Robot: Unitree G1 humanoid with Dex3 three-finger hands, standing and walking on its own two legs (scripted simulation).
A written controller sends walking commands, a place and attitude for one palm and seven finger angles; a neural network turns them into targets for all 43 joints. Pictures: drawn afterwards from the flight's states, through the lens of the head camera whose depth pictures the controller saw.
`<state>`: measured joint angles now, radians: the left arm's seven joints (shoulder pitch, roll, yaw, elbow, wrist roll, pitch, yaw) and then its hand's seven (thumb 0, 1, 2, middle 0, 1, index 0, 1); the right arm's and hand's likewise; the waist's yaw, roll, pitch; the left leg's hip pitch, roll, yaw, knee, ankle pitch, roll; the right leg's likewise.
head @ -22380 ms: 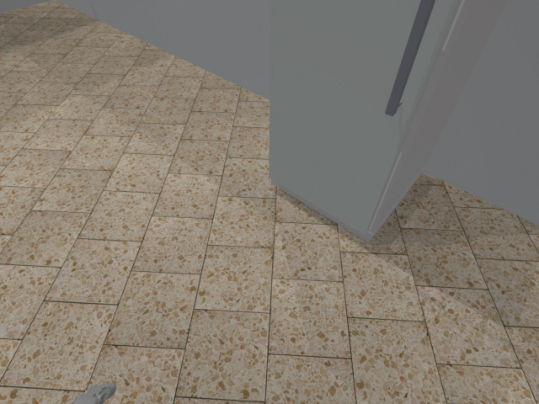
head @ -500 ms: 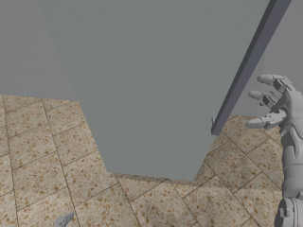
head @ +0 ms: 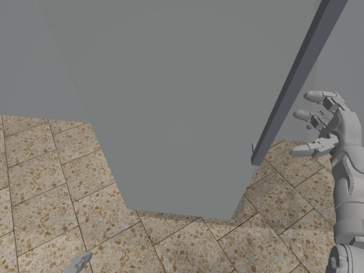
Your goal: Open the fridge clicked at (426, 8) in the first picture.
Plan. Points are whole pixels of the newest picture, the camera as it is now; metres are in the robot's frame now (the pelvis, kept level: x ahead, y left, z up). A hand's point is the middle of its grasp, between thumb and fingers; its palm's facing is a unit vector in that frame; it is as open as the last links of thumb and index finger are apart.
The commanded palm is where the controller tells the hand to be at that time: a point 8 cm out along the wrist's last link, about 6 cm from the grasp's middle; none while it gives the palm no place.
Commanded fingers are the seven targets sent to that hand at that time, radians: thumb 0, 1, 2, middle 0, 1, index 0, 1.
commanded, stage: feel for the door with the fingertips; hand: right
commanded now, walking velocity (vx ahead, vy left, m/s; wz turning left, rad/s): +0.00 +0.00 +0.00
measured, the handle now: (280, 99) +0.46 -0.17 +0.16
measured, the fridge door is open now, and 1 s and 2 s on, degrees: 0 0 0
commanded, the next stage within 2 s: slide the fingers in behind the handle in 1.00 s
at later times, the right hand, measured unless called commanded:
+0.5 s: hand (289, 123) +0.41 -0.18 +0.14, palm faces +0.04 +1.00 +0.00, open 14.0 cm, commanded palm +0.38 -0.24 +0.14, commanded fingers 0.00 0.50 -0.30 0.30 1.20 0.30 1.20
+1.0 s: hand (294, 118) +0.42 -0.19 +0.15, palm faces +0.02 +1.00 +0.01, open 13.9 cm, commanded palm +0.40 -0.24 +0.14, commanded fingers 0.00 0.50 -0.30 0.30 1.20 0.30 1.20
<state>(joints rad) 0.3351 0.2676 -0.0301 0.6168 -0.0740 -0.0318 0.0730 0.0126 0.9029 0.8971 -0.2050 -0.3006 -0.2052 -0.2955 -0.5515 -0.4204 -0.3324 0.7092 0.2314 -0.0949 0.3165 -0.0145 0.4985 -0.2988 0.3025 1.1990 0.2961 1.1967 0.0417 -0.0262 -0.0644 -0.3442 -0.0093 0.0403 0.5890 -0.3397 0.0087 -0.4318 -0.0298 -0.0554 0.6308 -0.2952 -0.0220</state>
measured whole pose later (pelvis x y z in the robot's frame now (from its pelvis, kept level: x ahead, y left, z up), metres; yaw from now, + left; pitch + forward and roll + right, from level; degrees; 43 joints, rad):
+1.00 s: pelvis -0.01 +0.01 +0.00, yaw +0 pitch +6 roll +1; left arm 0.35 0.28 -0.02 0.65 -0.07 -0.02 0.07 0.01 0.90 0.90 -0.20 -0.30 -0.20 -0.30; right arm -0.69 -0.41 -0.30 0.86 0.20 -0.13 0.25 -0.01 0.50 -0.30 0.32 1.21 0.31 1.21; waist 0.06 -0.03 -0.06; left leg -0.38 -0.02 0.05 0.61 -0.33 0.02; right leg -0.47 -0.04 -0.04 0.65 -0.28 -0.01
